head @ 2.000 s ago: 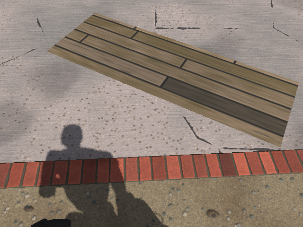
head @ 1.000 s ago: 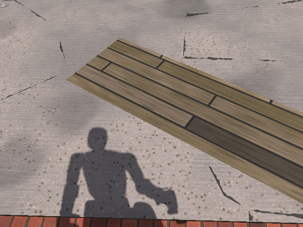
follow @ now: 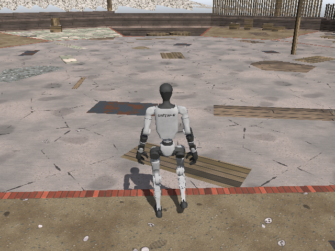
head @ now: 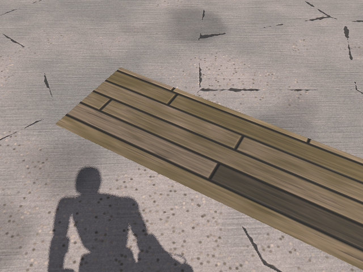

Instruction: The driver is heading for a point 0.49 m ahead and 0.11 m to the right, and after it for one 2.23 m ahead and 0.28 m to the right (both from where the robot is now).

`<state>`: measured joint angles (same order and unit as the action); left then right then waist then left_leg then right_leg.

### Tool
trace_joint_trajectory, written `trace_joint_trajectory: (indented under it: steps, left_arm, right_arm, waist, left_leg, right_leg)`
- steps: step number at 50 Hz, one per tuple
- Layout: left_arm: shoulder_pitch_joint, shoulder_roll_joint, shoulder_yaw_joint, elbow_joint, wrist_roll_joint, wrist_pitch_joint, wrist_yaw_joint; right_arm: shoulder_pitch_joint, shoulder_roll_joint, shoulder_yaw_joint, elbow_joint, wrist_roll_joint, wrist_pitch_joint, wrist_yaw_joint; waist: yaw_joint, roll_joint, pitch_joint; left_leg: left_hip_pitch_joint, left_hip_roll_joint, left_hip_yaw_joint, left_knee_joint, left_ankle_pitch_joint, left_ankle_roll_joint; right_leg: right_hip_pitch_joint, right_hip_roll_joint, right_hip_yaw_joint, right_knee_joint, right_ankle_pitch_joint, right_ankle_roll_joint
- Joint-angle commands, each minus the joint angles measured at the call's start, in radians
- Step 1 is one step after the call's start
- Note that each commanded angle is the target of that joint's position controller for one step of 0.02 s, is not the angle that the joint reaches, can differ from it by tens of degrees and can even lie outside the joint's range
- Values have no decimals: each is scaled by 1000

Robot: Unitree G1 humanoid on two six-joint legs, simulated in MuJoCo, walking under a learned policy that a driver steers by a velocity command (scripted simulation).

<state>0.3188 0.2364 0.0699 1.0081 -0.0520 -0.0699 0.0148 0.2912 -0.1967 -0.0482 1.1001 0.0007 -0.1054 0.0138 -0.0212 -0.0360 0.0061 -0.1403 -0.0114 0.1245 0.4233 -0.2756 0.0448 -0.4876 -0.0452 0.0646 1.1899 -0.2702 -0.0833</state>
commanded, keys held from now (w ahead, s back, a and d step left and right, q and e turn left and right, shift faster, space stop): w+e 0.48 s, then w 0.02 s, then w+q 0.50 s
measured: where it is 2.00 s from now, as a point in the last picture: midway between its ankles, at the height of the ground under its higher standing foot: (191, 200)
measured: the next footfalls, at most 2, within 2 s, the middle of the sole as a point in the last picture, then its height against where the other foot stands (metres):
right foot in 0.34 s outside the picture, level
left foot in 0.96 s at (174, 230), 0.11 m lower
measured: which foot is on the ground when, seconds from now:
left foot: down 0.00-0.36, up 0.38-0.94, down 0.96-1.00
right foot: up 0.00-0.32, down 0.34-0.96, up 0.98-1.00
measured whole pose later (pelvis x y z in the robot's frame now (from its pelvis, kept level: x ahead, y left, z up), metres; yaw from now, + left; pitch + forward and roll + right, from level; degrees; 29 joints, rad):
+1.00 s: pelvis +0.60 -0.05 -0.13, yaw -8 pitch +4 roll -2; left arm 0.42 0.27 0.06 0.88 0.00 -0.09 0.01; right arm 0.09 -0.28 -0.05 0.81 0.01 -0.10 0.08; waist 0.06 0.01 0.01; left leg -0.51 -0.02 0.00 0.56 -0.12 0.07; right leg -0.20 -0.05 -0.02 1.39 -0.73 0.03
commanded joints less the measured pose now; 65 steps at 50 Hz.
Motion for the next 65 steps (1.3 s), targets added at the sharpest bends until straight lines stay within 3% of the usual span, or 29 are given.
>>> trace_joint_trajectory:
  steps: [1, 6, 12, 15, 17, 18, 19, 20, 21, 22, 25, 28, 30, 31, 34, 41, 44, 46, 48, 49, 50, 51, 52, 53, 54, 56, 58, 60, 65]
  left_arm:
    - [17, 32, 20, -41, 4, 15, -8]
    - [-155, 16, 11, -135, 17, 17, -21]
    - [-360, 6, -6, -256, 21, 10, -76]
    - [-176, 92, 33, -246, 26, 12, -95]
    - [65, 203, 91, -195, 15, 17, -77]
    - [80, 282, 103, -197, 11, 23, -58]
    - [75, 269, 86, -236, 20, 4, -63]
    - [93, 189, 65, -223, 30, -7, -66]
    - [16, 165, 57, -230, 29, -19, -69]
    - [-66, 137, 47, -251, 28, -25, -72]
    - [-152, 108, 31, -282, 35, -24, -53]
    - [-62, 156, 44, -251, 56, -24, -24]
    - [5, 156, 42, -222, 39, -38, -10]
    - [14, 148, 37, -209, 24, -40, 5]
    - [19, 145, 31, -204, 42, -43, 19]
    - [122, 140, 25, -169, 45, -28, 30]
    - [124, 147, 21, -178, 39, -9, 33]
    - [103, 173, 21, -185, 44, -6, 21]
    - [61, 178, 19, -183, 37, -24, 1]
    - [219, 40, -9, -192, 68, -52, -11]
    - [273, 118, -24, -214, 47, -79, -24]
    - [128, 141, -24, -289, -8, -88, -25]
    - [-13, 148, -25, -332, -18, -87, -9]
    - [-75, 158, -23, -341, 4, -75, 13]
    - [-56, 176, -14, -342, 22, -69, 22]
    - [-18, 160, 0, -326, 65, -45, 24]
    - [-58, 108, -13, -336, 78, -42, 23]
    - [-87, 67, -24, -333, 72, -49, 11]
    - [-203, 96, -10, -366, 74, -50, -13]
  right_arm:
    - [41, -85, -1, -20, -17, -11, -10]
    - [39, -129, -5, -40, -34, -3, -40]
    - [130, -175, -23, -34, -1, 9, -50]
    - [24, -223, -40, -76, -7, 24, -63]
    - [5, -230, -39, -106, 0, 37, -62]
    - [129, -108, -8, -117, -33, 23, -42]
    - [140, -75, 9, -177, -2, -30, -18]
    - [-43, -191, -25, -222, 47, -67, -8]
    - [-100, -193, -29, -260, 56, -74, -10]
    - [-76, -190, -33, -245, 34, -66, -19]
    - [-20, -189, -48, -248, 15, -9, -29]
    - [-43, -124, -25, -246, -18, 8, -20]
    - [-151, -176, -42, -285, 11, 2, -10]
    - [-187, -175, -40, -301, 8, -4, -5]
    - [-240, -140, -27, -309, -8, -13, 18]
    - [-370, -123, -6, -381, 13, -4, 72]
    - [-361, -109, 8, -380, 19, 1, 91]
    - [-222, -151, -11, -336, 17, 0, 88]
    - [141, -254, -63, -234, 9, 8, 64]
    - [160, -322, -62, -227, -9, 10, 50]
    - [238, -297, -52, -251, 22, 21, 51]
    - [318, -332, -76, -228, 28, 39, 37]
    - [209, -304, -70, -254, 22, 44, 20]
    - [69, -255, -49, -307, 8, 40, 11]
    - [-20, -253, -40, -348, -12, 19, 8]
    - [-103, -215, -34, -358, 0, 16, 4]
    - [-100, -203, -30, -356, 1, 14, -11]
    - [-51, -206, -35, -342, 4, 21, -27]
    - [26, -182, -29, -296, 20, 57, -39]
  waist:
    - [9, 116, 98]
    - [4, 82, 137]
    - [-36, 69, 134]
    - [105, 152, 9]
    - [230, 104, -112]
    - [135, -181, -183]
    - [87, -229, -346]
    - [149, -104, -255]
    - [104, -39, -132]
    - [49, 61, -83]
    - [-29, 55, -55]
    - [0, 38, -65]
    - [40, -7, -17]
    - [42, -11, 12]
    - [70, -20, 11]
    - [138, -15, 102]
    - [139, -14, 97]
    - [75, -7, 37]
    - [-122, 59, -133]
    - [-18, 377, -234]
    - [-69, 297, -488]
    - [-137, 245, -526]
    - [-106, 102, -363]
    - [-67, 32, -252]
    - [-8, 4, -190]
    - [70, 45, -50]
    - [60, 74, -16]
    - [29, 121, -94]
    - [-14, 116, -92]
  left_leg:
    - [34, 244, -172, -276, 183, 72]
    - [40, 247, -44, -305, 337, 82]
    - [149, 269, 88, -248, 511, 78]
    - [212, 303, 127, -1, 1063, 54]
    - [56, 222, 138, 449, 947, 18]
    - [-320, 103, 99, 843, 54, -23]
    - [-569, -64, -134, 1081, -346, -29]
    - [-653, -7, -237, 1079, -255, 9]
    - [-663, 36, -232, 999, -159, 22]
    - [-586, 81, -235, 920, -109, 7]
    - [-410, 149, -231, 701, -65, -36]
    - [-406, 155, -182, 593, 126, -73]
    - [-580, 183, -237, 480, 289, -59]
    - [-578, 178, -229, 352, 412, -54]
    - [-487, 133, -191, 217, 687, -28]
    - [-711, 92, -250, 120, 601, 17]
    - [-597, 92, -193, 50, 568, 12]
    - [-371, 55, -125, 30, 470, 35]
    - [145, 25, -83, 32, 582, 111]
    - [546, 226, -366, 309, 1048, 233]
    - [711, 360, -656, 285, 983, 393]
    - [747, 405, -837, 68, 398, 427]
    - [593, 348, -843, -52, 74, 348]
    - [397, 349, -845, -102, 57, 325]
    - [183, 358, -842, -98, 176, 331]
    - [-110, 243, -593, -113, 458, 289]
    - [-233, 151, -395, -118, 735, 242]
    - [-215, 87, -285, -99, 820, 194]
    - [-55, 121, -338, -25, 650, 127]
  right_leg:
    - [-197, -67, 42, -25, 105, -5]
    - [-278, -65, 21, -289, 280, 28]
    - [-179, -22, -134, -520, 299, -3]
    - [32, 44, -160, -449, 185, -78]
    - [403, 127, -151, -607, 91, -141]
    - [722, -103, 232, -574, 114, -263]
    - [883, -274, 790, -823, -92, -436]
    - [817, -241, 716, -918, -14, -353]
    - [667, -217, 570, -910, 107, -310]
    - [508, -186, 454, -904, 236, -278]
    - [264, -121, 294, -942, 278, -238]
    - [224, -121, 180, -933, 468, -245]
    - [322, -123, 179, -936, 332, -208]
    - [296, -91, 127, -941, 209, -183]
    - [235, -81, 76, -879, 57, -148]
    - [440, -187, 77, -629, 102, -112]
    - [425, -198, 31, -539, 218, -66]
    - [390, -183, -10, -390, 459, -46]
    - [184, -82, -107, 146, 487, 29]
    - [-276, 38, -123, 632, -482, 115]
    - [-349, 52, 47, 707, -488, 139]
    - [-479, 47, 63, 642, -387, 134]
    - [-538, -11, 37, 469, -250, 111]
    - [-506, -29, 15, 448, -185, 108]
    - [-407, -63, 73, 311, -73, 98]
    - [-241, -92, 55, 60, -67, 131]
    - [-120, -63, -10, -227, 19, 154]
    - [29, 6, -52, -451, 249, 152]
    - [65, 56, -32, -664, 404, 88]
